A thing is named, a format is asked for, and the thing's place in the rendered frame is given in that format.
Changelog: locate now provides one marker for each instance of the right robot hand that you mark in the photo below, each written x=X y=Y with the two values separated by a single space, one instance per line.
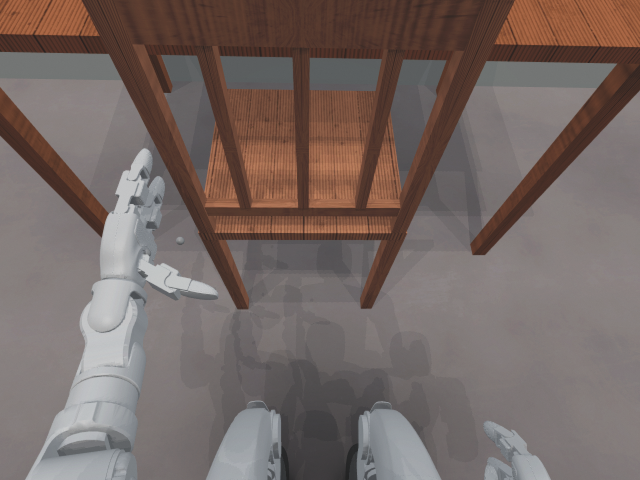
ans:
x=525 y=466

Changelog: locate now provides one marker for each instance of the robot right shin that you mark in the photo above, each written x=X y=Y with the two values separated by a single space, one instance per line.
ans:
x=368 y=472

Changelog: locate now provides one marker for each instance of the left robot hand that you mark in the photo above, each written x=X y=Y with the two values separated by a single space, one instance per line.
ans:
x=128 y=233

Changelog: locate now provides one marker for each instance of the chair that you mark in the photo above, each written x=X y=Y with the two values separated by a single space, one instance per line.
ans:
x=301 y=164

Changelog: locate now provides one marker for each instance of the left robot thigh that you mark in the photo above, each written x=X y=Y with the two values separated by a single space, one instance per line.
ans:
x=252 y=440

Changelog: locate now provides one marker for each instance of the left robot forearm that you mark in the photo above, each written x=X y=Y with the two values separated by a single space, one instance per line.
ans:
x=100 y=411

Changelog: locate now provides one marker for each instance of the robot left upper arm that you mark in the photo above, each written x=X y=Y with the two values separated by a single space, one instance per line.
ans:
x=113 y=464

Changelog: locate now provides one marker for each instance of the table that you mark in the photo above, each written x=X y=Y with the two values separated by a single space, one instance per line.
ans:
x=569 y=31

